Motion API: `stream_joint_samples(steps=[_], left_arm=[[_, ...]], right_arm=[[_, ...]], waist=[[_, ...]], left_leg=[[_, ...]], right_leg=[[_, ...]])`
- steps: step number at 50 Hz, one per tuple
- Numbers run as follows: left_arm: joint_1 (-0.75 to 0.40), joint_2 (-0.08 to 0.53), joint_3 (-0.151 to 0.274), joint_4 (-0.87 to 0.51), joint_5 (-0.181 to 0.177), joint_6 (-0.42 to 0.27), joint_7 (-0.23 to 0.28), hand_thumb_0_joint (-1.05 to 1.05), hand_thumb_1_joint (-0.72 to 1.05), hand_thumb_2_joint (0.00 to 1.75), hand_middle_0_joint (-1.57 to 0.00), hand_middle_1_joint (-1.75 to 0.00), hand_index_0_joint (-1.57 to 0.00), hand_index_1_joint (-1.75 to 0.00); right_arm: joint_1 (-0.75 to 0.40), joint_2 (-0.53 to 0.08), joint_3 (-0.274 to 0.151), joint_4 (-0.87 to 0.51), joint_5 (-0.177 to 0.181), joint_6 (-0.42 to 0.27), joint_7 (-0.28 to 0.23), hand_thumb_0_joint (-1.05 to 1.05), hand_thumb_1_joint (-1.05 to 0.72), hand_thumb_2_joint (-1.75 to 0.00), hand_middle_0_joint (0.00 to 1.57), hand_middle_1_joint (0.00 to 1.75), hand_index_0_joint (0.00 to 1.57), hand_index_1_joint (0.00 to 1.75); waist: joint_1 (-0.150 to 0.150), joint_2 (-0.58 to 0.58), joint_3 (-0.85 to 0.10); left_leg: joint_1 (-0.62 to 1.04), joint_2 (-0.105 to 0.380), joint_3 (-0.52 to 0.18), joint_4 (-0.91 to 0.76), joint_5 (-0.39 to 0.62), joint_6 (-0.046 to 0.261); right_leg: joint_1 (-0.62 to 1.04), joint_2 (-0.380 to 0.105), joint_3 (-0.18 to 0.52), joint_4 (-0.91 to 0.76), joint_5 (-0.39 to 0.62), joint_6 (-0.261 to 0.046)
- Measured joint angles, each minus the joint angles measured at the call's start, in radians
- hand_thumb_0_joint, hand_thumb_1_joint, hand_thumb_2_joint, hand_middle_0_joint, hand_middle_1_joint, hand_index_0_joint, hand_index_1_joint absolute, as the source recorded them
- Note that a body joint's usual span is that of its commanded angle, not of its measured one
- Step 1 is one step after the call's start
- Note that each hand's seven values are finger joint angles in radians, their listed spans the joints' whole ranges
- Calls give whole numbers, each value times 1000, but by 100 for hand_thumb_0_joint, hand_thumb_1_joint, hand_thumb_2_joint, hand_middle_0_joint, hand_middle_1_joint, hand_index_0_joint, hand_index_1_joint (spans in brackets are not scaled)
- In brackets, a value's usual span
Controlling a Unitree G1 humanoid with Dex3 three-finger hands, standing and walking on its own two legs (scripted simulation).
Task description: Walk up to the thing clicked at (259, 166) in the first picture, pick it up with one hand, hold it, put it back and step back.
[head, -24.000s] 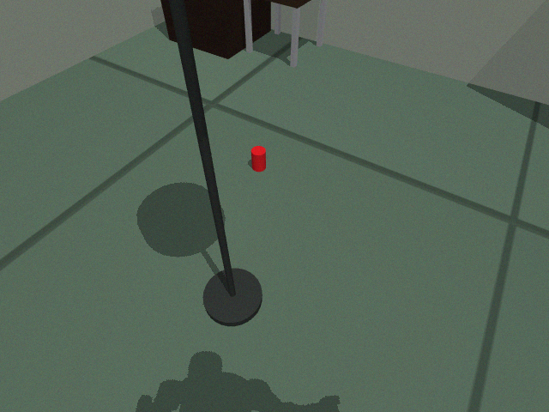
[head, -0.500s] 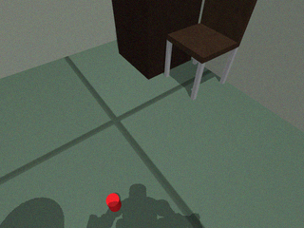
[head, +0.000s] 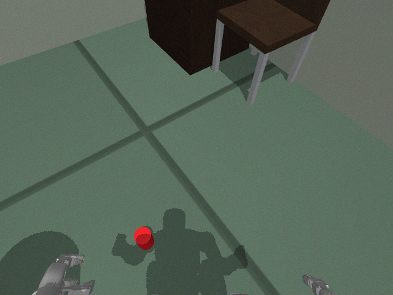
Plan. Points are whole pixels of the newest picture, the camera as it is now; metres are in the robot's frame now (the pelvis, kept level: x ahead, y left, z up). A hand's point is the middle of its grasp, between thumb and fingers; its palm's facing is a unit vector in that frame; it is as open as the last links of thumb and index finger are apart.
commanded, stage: rise first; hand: left
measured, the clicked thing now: (144, 238) +0.40 +0.22 -0.70
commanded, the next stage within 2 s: none
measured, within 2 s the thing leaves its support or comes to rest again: neither
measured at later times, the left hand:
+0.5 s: hand out of the picture +0.13 +0.26 -0.21, palm faces -0.19 -0.86 -0.48, open 13.9 cm
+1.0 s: hand (105, 266) +0.25 +0.28 -0.40, palm faces -0.43 -0.42 -0.80, open 14.0 cm
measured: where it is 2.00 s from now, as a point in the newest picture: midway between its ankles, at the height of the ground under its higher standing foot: outside the picture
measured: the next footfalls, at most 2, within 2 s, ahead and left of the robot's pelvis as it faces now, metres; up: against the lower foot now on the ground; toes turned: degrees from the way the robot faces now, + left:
none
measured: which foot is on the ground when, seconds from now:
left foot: down 0.00-1.00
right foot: down 0.00-1.00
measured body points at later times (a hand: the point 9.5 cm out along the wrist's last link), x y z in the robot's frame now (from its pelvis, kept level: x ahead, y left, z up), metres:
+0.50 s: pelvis +0.00 +0.01 -0.07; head +0.10 +0.02 +0.37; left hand +0.14 +0.30 -0.18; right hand +0.18 -0.24 -0.17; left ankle +0.01 +0.14 -0.73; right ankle +0.01 -0.13 -0.73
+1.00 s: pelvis -0.06 +0.00 -0.26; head +0.13 +0.02 +0.15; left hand +0.26 +0.30 -0.36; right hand +0.12 -0.26 -0.39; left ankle +0.01 +0.14 -0.73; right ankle +0.01 -0.13 -0.73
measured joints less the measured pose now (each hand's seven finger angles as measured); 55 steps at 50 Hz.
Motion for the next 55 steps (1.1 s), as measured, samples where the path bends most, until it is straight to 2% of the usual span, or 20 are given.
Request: stream_joint_samples(steps=[3,7,12,18,24,28,31,34,37,42,46,50,55], left_arm=[[31,-9,-5,-57,27,43,14,0,14,93,-12,-89,-13,-86],[81,-19,-14,-125,42,92,28,0,-12,94,-10,-98,-11,-96],[137,-29,-11,-223,75,101,33,0,-35,96,-9,-104,-9,-103],[215,-39,-12,-384,138,112,45,0,-46,97,-9,-107,-9,-106],[282,-41,-26,-520,148,164,55,0,-50,98,-8,-107,-8,-107],[285,-30,-41,-537,168,183,57,0,-50,98,-8,-107,-8,-107],[241,-10,-40,-483,214,161,58,0,-51,98,-8,-107,-8,-106],[181,19,-30,-430,277,114,67,0,-51,97,-8,-106,-8,-106],[129,45,-40,-421,341,58,86,0,-50,97,-9,-106,-9,-106],[12,69,-53,-379,457,-31,135,0,-50,97,-9,-106,-9,-106],[-108,90,-54,-340,543,-45,182,0,-50,97,-9,-107,-9,-106],[-244,111,-49,-254,608,-50,206,0,-50,98,-8,-107,-8,-106],[-375,148,-58,-165,664,-69,199,0,-51,99,-8,-107,-8,-106]], right_arm=[[19,5,-2,-39,2,6,4,0,-91,-90,20,30,20,30],[21,4,-4,-88,3,-5,11,1,-91,-90,20,30,20,30],[10,2,-13,-135,-7,-37,12,1,-90,-90,20,30,20,30],[-22,3,-16,-172,-14,-60,3,1,-89,-90,20,30,20,30],[-40,17,-8,-207,-14,-72,3,1,-89,-90,20,30,20,30],[-43,21,1,-228,-15,-87,0,1,-89,-90,20,30,20,30],[-51,13,7,-240,-21,-108,4,1,-89,-90,20,30,20,30],[-68,0,4,-245,-27,-131,13,1,-89,-90,20,30,20,30],[-89,-16,-6,-235,-26,-144,22,1,-89,-89,20,30,20,30],[-128,-36,-18,-196,-22,-139,36,1,-88,-89,20,30,20,30],[-153,-39,-28,-167,-18,-121,42,1,-89,-89,20,30,20,30],[-157,-34,-31,-137,-21,-103,50,1,-89,-90,20,30,20,30],[-135,-21,-34,-96,-33,-82,57,1,-90,-90,20,30,20,30]], waist=[[-1,9,-22],[-3,18,-44],[6,11,-71],[11,9,-97],[8,18,-113],[3,23,-128],[-1,20,-145],[-7,12,-165],[-11,10,-181],[-14,14,-205],[-13,24,-196],[-7,32,-180],[-9,37,-162]], left_leg=[[-43,-2,-2,53,-28,3],[-118,-3,-4,138,-69,7],[-250,-4,-12,280,-132,10],[-386,-3,-22,436,-202,10],[-460,0,-34,512,-234,9],[-517,0,-44,560,-249,9],[-600,-2,-48,628,-269,8],[-721,-5,-50,730,-298,7],[-852,-9,-53,845,-330,6],[-1063,-11,-56,1028,-373,4],[-1209,-12,-63,1150,-385,2],[-1333,-11,-71,1241,-377,-1],[-1446,-11,-85,1339,-368,-5]], right_leg=[[-39,-3,0,46,-25,4],[-110,-5,1,124,-62,8],[-238,-8,-1,262,-125,12],[-368,-8,-3,413,-193,15],[-435,-5,-12,481,-224,13],[-487,-5,-19,524,-240,13],[-570,-7,-19,594,-262,12],[-694,-10,-15,703,-295,12],[-825,-13,-11,822,-330,15],[-1038,-13,-1,1009,-375,15],[-1184,-11,2,1133,-389,14],[-1309,-5,2,1225,-382,10],[-1422,1,-2,1319,-371,7]])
